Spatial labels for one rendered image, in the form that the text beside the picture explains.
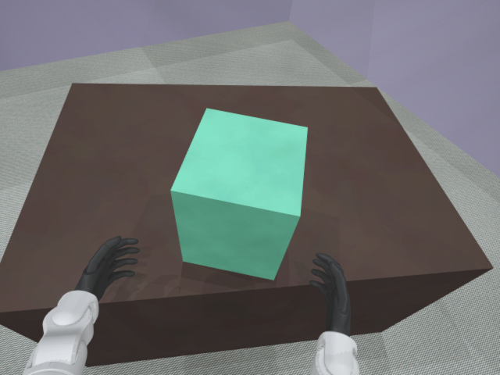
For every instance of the robot right forearm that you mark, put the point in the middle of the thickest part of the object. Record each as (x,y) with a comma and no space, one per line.
(335,355)

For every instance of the robot right hand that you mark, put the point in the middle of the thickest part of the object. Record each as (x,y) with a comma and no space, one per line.
(338,317)

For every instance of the robot left hand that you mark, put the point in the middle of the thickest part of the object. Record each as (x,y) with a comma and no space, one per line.
(98,274)

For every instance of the robot left forearm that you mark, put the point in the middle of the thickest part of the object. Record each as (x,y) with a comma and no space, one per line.
(68,328)

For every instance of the carton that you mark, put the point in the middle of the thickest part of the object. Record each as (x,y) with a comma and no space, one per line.
(238,194)

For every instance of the pedestal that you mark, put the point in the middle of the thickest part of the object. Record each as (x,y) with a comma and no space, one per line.
(369,201)

